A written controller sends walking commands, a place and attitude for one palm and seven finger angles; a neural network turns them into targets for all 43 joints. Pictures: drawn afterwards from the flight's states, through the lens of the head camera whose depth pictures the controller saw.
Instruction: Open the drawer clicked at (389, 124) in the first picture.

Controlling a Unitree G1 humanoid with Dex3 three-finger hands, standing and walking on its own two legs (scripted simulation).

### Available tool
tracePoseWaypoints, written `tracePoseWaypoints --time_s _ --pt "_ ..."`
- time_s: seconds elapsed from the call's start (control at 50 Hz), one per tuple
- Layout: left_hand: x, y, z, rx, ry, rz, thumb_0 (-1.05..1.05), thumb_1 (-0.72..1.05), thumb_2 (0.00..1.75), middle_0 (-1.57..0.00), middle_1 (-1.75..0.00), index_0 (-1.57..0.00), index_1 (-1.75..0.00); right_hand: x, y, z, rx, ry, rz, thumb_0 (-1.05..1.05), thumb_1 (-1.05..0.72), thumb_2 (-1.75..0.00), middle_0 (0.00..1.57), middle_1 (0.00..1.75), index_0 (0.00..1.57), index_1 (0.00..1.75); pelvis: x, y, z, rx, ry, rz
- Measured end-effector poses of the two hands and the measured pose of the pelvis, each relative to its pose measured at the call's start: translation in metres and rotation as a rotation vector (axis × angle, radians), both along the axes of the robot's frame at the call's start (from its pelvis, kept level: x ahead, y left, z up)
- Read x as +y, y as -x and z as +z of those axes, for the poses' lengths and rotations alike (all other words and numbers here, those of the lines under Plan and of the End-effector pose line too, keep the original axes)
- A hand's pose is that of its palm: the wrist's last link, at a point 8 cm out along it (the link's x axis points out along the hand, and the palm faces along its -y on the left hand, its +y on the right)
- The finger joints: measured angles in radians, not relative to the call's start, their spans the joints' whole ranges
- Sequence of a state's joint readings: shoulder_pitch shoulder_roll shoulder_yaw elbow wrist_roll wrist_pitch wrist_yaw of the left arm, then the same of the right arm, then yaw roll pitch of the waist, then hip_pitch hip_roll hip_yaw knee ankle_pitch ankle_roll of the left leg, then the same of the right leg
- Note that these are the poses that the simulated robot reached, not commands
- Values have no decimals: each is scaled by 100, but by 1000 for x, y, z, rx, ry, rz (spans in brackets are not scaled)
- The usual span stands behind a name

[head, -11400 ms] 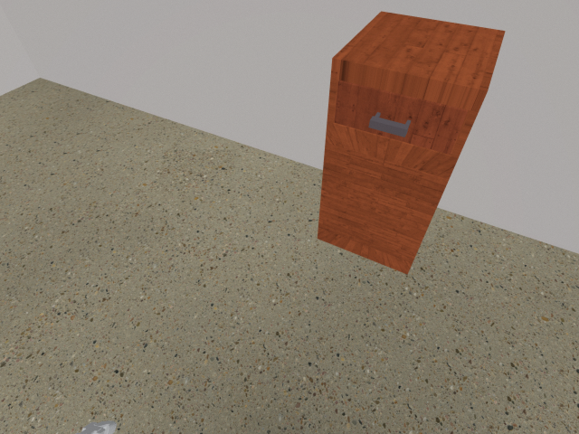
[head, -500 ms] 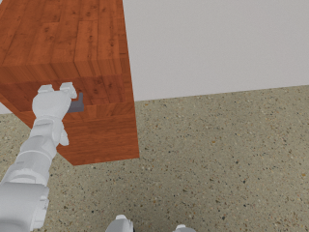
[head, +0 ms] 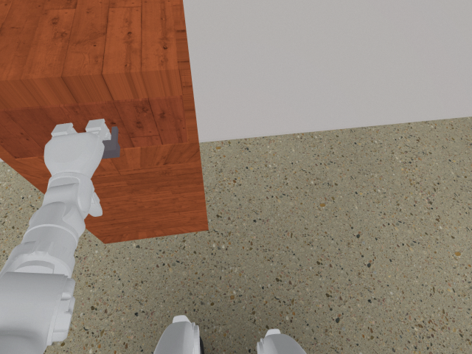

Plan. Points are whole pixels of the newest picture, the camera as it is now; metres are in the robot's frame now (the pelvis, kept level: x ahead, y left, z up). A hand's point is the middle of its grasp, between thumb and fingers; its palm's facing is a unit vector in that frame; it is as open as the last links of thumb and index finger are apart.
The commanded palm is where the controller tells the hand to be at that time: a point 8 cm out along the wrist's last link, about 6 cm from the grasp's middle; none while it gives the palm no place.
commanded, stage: lower the fingers behind the handle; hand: left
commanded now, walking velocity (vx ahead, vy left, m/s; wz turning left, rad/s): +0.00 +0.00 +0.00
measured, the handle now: (90, 142) +0.51 +0.27 -0.01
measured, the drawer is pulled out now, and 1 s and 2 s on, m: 0.00 0.00 0.05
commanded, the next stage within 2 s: close the thumb around the handle in 0.64 s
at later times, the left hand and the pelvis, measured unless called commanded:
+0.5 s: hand (93, 171) +0.46 +0.26 -0.03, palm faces -0.06 -0.02 -1.00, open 13.8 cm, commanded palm +0.45 +0.24 +0.02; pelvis -0.01 +0.01 -0.01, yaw +0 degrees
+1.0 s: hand (93, 170) +0.46 +0.26 -0.03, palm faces -0.05 -0.04 -1.00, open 11.9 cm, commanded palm +0.44 +0.25 +0.02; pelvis -0.01 +0.00 -0.01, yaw -1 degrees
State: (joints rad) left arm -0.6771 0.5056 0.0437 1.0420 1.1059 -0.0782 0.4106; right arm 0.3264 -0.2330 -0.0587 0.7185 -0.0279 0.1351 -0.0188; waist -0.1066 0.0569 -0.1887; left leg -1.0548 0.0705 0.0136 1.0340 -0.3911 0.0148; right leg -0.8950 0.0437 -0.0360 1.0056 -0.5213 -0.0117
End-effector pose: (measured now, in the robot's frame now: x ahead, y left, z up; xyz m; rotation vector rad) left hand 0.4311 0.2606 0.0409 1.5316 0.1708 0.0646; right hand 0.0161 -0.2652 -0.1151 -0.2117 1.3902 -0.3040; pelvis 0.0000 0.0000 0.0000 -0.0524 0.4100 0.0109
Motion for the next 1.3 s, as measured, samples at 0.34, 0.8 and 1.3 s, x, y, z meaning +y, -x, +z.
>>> tracePoseWaypoints --time_s 0.34,0.8,1.3 --pt "1 -4 -17 -33 -11 -9 0 -48 30 -30 -120 -32 -120 5 10 -11 11 13 9 0 -91 -90 21 30 20 30 6 9 -15 32 11 -3" --pt "0 -7 -17 -5 -11 -4 0 -48 30 -30 -120 -32 -120 3 20 -11 23 18 -2 0 -91 -90 21 30 20 30 4 10 -14 32 12 -5" --pt "2 -8 -16 -14 -4 -6 0 58 76 -36 -131 -40 -131 2 0 -9 -3 15 11 0 -91 -90 21 30 20 30 5 4 -12 31 9 -7"
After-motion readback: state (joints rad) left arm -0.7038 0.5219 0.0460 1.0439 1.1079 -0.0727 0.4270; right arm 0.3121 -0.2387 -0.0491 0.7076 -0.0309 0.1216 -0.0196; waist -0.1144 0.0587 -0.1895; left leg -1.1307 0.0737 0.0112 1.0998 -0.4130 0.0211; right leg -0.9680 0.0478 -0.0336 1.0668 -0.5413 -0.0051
